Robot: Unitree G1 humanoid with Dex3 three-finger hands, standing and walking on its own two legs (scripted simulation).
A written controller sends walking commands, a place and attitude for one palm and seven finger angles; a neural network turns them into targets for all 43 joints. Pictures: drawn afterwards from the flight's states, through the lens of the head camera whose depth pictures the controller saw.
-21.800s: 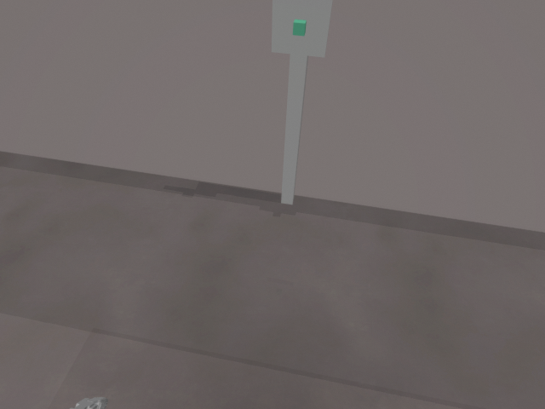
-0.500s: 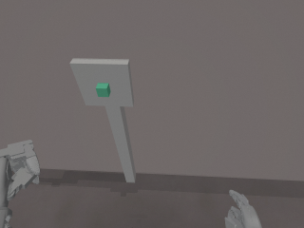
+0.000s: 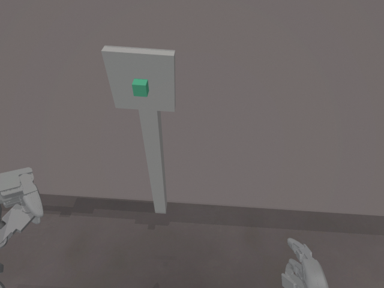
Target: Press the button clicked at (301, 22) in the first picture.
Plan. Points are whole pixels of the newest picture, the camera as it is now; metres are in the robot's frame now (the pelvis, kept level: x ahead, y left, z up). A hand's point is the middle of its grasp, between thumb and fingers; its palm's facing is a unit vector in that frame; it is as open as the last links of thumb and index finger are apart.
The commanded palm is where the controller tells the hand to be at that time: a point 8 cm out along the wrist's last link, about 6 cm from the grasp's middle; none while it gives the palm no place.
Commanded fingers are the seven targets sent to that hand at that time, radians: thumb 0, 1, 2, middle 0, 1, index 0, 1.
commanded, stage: step back with the hand held close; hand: left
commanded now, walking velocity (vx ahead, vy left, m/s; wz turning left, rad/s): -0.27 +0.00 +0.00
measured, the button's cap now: (140, 87) +0.58 +0.19 +0.10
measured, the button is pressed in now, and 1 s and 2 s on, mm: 0 0 0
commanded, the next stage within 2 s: stop stepping back and stand still in 0.58 s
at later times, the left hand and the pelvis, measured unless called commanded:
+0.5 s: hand (1, 268) +0.11 +0.23 +0.18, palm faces +0.33 -0.83 -0.45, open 3.1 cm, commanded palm +0.05 +0.28 +0.19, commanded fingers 0.00 0.90 0.90 -1.30 -1.50 -1.30 -1.50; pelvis -0.07 +0.00 +0.00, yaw +1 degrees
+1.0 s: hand out of the picture +0.00 +0.28 +0.19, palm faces +0.39 -0.85 -0.35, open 3.1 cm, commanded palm -0.04 +0.31 +0.19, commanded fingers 0.00 0.90 0.90 -1.30 -1.50 -1.30 -1.50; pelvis -0.18 +0.04 -0.01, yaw -3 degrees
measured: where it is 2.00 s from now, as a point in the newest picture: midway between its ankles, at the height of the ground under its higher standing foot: outside the picture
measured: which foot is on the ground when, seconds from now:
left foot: down 0.00-0.88, up 0.90-0.98, down 1.00-1.00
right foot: down 0.00-0.08, up 0.10-0.16, down 0.18-0.58, up 0.60-0.86, down 0.88-1.00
